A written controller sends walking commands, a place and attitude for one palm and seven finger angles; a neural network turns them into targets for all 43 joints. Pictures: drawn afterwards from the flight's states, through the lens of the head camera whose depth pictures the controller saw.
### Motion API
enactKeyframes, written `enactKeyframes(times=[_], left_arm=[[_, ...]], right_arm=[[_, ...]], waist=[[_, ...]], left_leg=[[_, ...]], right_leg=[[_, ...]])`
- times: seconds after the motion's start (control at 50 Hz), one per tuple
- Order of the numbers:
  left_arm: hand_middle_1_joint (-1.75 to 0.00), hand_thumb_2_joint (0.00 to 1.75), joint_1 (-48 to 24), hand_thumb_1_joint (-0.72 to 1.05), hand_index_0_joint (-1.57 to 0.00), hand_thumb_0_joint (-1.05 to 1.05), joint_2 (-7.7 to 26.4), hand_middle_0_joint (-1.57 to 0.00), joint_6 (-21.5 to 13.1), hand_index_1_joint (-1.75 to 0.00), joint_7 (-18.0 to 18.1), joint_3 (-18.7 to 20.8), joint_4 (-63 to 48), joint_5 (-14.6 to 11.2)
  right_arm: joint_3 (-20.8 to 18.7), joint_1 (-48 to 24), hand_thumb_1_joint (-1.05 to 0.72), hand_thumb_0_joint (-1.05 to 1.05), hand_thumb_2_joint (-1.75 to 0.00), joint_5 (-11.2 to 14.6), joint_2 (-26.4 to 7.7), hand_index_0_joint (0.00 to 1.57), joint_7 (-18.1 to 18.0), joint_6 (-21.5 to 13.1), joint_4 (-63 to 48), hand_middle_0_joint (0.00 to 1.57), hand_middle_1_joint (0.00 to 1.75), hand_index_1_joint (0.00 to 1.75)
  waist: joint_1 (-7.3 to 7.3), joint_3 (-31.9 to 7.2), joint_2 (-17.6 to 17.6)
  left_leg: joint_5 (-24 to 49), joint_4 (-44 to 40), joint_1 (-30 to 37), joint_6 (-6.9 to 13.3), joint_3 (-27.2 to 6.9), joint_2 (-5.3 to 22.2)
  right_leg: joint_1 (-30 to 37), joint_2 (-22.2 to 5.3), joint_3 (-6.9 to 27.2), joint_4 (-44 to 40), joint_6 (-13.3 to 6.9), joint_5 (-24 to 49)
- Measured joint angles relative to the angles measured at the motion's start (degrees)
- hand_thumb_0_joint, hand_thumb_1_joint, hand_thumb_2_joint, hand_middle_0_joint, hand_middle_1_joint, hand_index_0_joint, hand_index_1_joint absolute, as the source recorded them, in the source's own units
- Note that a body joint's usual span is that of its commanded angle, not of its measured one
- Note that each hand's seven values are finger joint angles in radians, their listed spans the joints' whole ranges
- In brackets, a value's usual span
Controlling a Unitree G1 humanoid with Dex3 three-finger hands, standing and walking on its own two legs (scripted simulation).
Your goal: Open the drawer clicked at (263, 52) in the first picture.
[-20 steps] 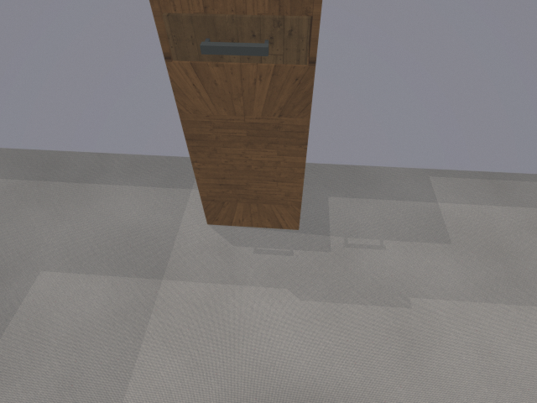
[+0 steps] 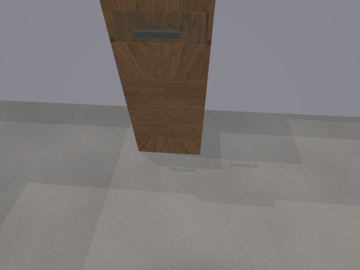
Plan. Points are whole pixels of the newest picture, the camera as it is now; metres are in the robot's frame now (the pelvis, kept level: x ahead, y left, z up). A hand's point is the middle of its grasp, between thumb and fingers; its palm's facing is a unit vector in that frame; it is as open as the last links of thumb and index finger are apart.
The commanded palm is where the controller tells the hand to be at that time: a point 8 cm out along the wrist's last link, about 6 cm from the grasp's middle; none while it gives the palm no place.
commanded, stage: look at it before walking up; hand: left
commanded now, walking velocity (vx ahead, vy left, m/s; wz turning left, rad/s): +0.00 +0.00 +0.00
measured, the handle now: (157, 31) +0.94 +0.14 +0.09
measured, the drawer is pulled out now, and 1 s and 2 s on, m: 0.00 0.00 0.00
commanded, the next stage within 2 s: take the last steps up to it in 0.44 s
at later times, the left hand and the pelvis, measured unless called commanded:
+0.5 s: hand out of the picture +0.06 +0.22 -0.16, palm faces +0.01 -0.96 -0.30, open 7.4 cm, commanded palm none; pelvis +0.00 +0.00 +0.00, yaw +0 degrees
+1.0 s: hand out of the picture +0.06 +0.17 -0.19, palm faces -0.02 -0.99 -0.15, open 7.4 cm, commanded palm none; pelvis +0.08 +0.00 -0.01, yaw -2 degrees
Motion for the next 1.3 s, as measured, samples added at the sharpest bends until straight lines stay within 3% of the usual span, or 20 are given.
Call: enactKeyframes(times=[0.62,0.82,0.88,0.96,1.0,1.04,1.1,1.16,1.2,1.24,1.3], left_arm=[[-0.3,0.9,-1.4,0.91,-0.2,0.0,1.7,-0.2,0.0,-0.3,-0.11,-0.17,0.0,-0.05],[-0.3,0.9,5.41,0.91,-0.2,0.0,-2.51,-0.2,1.02,-0.3,-0.62,0.55,0.49,0.37],[-0.3,0.9,8.08,0.91,-0.2,0.0,-3.76,-0.2,1.1,-0.3,-0.79,1.04,1.09,0.37],[-0.3,0.9,8.38,0.91,-0.2,0.0,-5.19,-0.2,1.79,-0.3,-0.96,1.16,1.81,0.41],[-0.3,0.9,6.97,0.91,-0.2,0.01,-5.55,-0.2,1.94,-0.3,-1.18,1.43,0.91,0.33],[-0.3,0.9,5.17,0.93,-0.2,0.02,-5.32,-0.2,2.15,-0.3,-0.95,1.62,-0.31,0.79],[-0.3,0.9,2.83,0.95,-0.2,0.03,-4.02,-0.2,1.47,-0.3,-1.65,2.22,-2.5,0.45],[-0.3,0.9,1.39,0.95,-0.2,0.03,-2.51,-0.2,-0.9,-0.3,-1.82,2.92,-4.89,0.36],[-0.3,0.9,0.6,0.94,-0.2,0.02,-2.37,-0.2,-2.12,-0.3,-1.07,3.33,-5.68,0.16],[-0.3,0.9,0.91,0.93,-0.2,0.01,-2.66,-0.2,-2.02,-0.3,-0.05,3.25,-5.88,0.33],[-0.3,0.9,2.4,0.92,-0.2,0.01,-3.87,-0.2,-1.69,-0.3,0.64,2.57,-4.83,0.95]], right_arm=[[0.1,-1.48,-0.91,0.01,-0.9,-0.11,-1.85,0.2,0.22,0.06,0.09,0.2,0.3,0.3],[0.09,4.97,-0.91,0.01,-0.9,-0.96,3.02,0.19,0.62,0.48,0.65,0.2,0.3,0.3],[-0.05,7.35,-0.91,0.01,-0.9,-0.89,5.28,0.19,0.47,-0.42,1.1,0.2,0.3,0.3],[-0.16,11.26,-0.91,0.0,-0.9,-1.43,7.78,0.2,-0.67,-2.75,0.86,0.2,0.3,0.3],[-0.02,13.89,-0.91,0.0,-0.9,-1.52,8.82,0.2,-0.99,-3.17,1.22,0.2,0.3,0.3],[0.02,16.24,-0.91,0.0,-0.9,-1.56,9.48,0.2,-1.1,-3.08,2.33,0.2,0.3,0.3],[0.0,19.05,-0.91,0.0,-0.9,-1.44,9.77,0.2,-0.99,-2.4,4.11,0.2,0.3,0.3],[-0.35,21.47,-0.91,0.0,-0.9,-0.54,10.0,0.2,-0.39,-1.41,5.62,0.21,0.3,0.3],[-0.9,20.21,-0.91,0.01,-0.9,0.0,9.6,0.2,0.11,0.03,6.22,0.21,0.3,0.3],[-1.75,17.48,-0.91,0.01,-0.9,-0.17,8.65,0.2,0.41,1.11,5.51,0.21,0.3,0.3],[-2.49,12.61,-0.91,0.01,-0.9,-0.57,6.94,0.2,0.66,1.0,2.05,0.2,0.3,0.3]], waist=[[0.0,0.11,-0.11],[0.12,-2.03,-0.22],[0.1,-1.72,-1.85],[-1.34,0.07,-2.4],[-2.12,1.01,-2.06],[-2.42,1.86,-1.29],[-2.68,3.03,0.26],[-2.16,3.5,0.62],[-1.86,4.2,0.7],[-1.7,3.82,0.13],[-1.87,2.34,-0.84]], left_leg=[[0.56,-0.97,0.22,-0.22,-0.11,0.17],[-8.08,9.96,-2.59,0.09,0.23,1.31],[-10.74,11.73,-1.99,0.29,1.28,0.71],[-11.92,10.42,0.29,0.86,2.44,0.3],[-11.43,8.06,2.03,0.64,2.13,0.4],[-11.05,5.71,3.87,0.09,1.85,0.87],[-12.03,4.63,5.9,-1.18,1.56,2.12],[-16.45,13.39,4.11,-1.31,1.46,3.36],[-19.79,31.17,-2.63,0.37,0.66,3.51],[-18.59,43.34,-9.72,1.15,1.18,3.52],[-14.52,43.82,-16.7,0.83,3.03,4.53]], right_leg=[[0.28,0.19,-0.1,-1.07,-0.11,0.57],[-1.04,1.04,0.26,6.21,-0.39,-6.06],[-1.78,0.33,1.25,10.04,-0.25,-9.25],[-10.61,-0.51,0.03,31.19,-0.88,-15.37],[-14.98,-1.26,-0.84,36.64,-0.82,-15.39],[-17.7,-2.23,-1.57,34.81,-0.73,-13.84],[-18.39,-3.09,-2.77,24.96,-0.77,-9.4],[-15.36,-3.07,-3.99,16.58,-1.51,-1.94],[-14.51,-3.0,-5.22,19.39,-1.59,-4.05],[-12.58,-2.74,-5.76,18.28,-1.73,-6.31],[-9.34,-2.15,-5.93,13.14,-1.53,-5.38]])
